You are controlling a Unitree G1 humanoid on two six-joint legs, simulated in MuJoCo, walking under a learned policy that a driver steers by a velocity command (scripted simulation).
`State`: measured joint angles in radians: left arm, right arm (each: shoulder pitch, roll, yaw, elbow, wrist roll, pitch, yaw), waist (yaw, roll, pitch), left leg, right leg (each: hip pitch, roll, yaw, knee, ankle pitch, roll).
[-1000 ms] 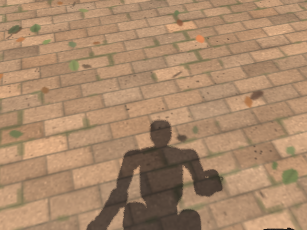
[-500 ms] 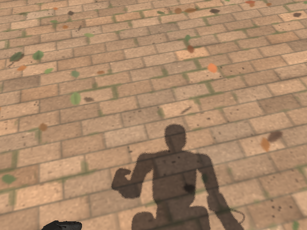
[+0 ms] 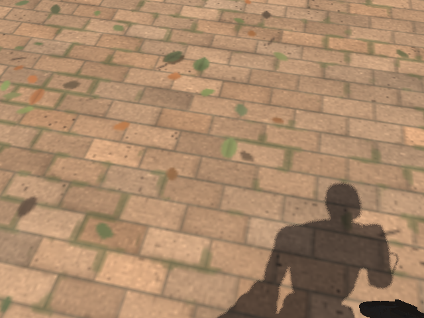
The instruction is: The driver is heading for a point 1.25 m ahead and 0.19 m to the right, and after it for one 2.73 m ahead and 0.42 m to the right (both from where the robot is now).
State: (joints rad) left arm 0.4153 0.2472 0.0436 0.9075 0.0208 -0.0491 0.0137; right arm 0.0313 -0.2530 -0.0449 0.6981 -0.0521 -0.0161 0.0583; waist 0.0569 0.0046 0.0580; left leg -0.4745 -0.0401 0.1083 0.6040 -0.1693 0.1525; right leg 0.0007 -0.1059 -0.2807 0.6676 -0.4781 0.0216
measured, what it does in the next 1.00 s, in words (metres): walks ahead: right foot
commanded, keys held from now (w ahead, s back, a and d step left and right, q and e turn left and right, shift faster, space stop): w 0.28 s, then w+e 0.72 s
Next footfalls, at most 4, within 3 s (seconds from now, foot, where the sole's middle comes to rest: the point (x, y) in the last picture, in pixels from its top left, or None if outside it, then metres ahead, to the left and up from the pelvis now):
0.54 right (256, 310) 0.47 -0.08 -0.75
1.08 left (221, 213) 0.79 0.04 -0.75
1.56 right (302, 186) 0.92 -0.25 -0.75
2.10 left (278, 118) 1.25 -0.18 -0.75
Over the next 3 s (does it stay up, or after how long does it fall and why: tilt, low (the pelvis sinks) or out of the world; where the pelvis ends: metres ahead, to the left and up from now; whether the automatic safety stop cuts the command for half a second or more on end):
stays up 1.57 -0.27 0.03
